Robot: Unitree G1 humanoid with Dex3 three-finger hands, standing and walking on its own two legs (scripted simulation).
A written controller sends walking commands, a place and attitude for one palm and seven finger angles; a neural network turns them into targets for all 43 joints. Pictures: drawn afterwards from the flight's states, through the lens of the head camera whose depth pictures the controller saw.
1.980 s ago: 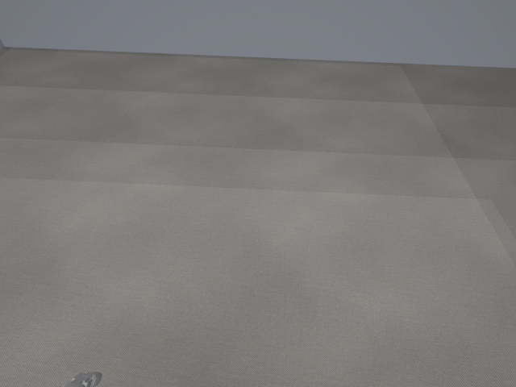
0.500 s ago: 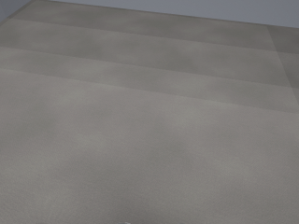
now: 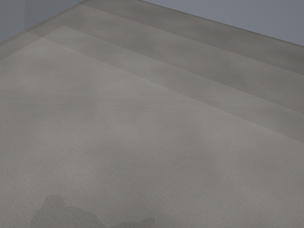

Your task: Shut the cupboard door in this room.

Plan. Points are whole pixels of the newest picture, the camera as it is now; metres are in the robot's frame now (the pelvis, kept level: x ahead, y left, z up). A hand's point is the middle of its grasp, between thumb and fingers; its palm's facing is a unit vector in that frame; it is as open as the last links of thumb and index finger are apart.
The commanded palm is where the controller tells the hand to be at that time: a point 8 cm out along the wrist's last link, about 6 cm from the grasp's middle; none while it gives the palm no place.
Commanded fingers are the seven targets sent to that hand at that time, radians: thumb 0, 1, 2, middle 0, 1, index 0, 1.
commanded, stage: turn or walk to find it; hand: left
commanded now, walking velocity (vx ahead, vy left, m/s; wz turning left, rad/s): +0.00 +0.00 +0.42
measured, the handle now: out of the picture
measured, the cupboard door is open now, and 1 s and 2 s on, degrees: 80 80 80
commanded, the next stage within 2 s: none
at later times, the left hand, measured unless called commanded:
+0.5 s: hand out of the picture +0.04 +0.18 -0.13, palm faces +0.22 -0.93 -0.28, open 7.4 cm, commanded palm none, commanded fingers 0.00 0.90 0.90 -0.20 -0.30 -0.20 -0.30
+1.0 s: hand out of the picture -0.10 +0.23 -0.16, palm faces +0.44 -0.87 -0.23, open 7.4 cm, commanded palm none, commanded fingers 0.00 0.90 0.90 -0.20 -0.30 -0.20 -0.30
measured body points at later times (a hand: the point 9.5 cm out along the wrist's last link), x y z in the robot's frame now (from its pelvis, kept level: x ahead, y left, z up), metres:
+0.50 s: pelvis -0.01 -0.03 +0.01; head +0.01 -0.05 +0.46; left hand +0.03 +0.23 -0.11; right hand +0.08 -0.27 -0.15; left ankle -0.06 +0.10 -0.66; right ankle +0.01 -0.13 -0.72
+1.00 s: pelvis -0.05 +0.01 +0.02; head -0.04 +0.05 +0.46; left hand -0.12 +0.27 -0.15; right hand +0.12 -0.18 -0.11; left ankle -0.08 +0.09 -0.72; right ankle -0.01 -0.13 -0.65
